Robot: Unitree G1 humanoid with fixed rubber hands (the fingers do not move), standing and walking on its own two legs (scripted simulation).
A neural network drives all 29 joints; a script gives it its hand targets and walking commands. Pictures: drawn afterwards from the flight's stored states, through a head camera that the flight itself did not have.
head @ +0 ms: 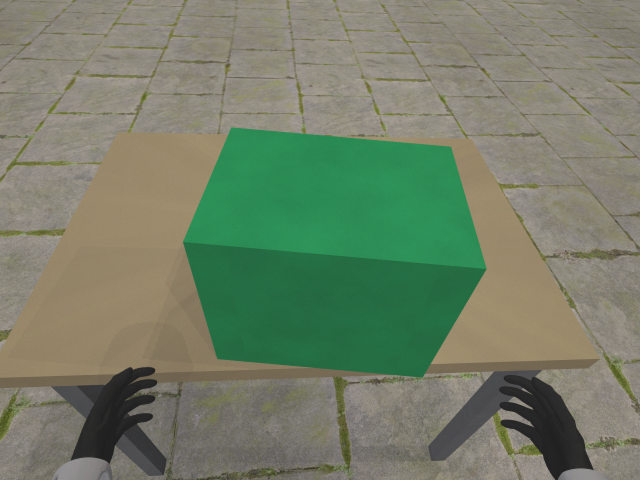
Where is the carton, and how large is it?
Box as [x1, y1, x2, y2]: [183, 127, 486, 377]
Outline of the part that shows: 231,127 183,241 217,358 422,377 486,268 451,148 448,146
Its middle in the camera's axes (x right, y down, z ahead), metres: +0.01 +0.02 +0.56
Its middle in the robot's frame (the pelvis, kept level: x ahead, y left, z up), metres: +0.40 -0.01 +0.05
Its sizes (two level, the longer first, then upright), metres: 0.305 0.218 0.255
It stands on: a table, 0.71 m high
